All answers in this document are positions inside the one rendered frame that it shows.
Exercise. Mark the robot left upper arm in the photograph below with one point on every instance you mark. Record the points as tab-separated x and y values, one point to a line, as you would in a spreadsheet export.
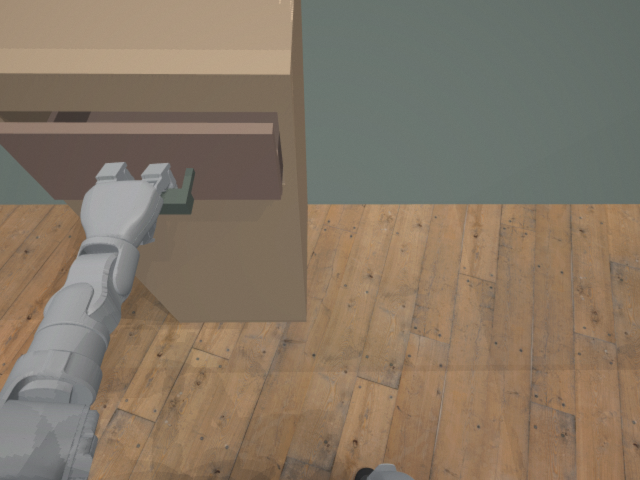
46	440

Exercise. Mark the left robot hand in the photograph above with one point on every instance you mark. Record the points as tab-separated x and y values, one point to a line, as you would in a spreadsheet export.
122	207

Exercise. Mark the right robot shin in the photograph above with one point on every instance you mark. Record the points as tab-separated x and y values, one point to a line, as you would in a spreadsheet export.
383	467

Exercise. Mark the drawer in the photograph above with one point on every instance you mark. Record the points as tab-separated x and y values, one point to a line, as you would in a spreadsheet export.
235	155

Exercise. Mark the cabinet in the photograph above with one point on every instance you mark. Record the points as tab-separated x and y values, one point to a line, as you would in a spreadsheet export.
230	260

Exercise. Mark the handle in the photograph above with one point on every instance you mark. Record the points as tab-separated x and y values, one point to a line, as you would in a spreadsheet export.
179	201

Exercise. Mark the robot left forearm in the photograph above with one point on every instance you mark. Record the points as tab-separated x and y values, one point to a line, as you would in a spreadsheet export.
63	361

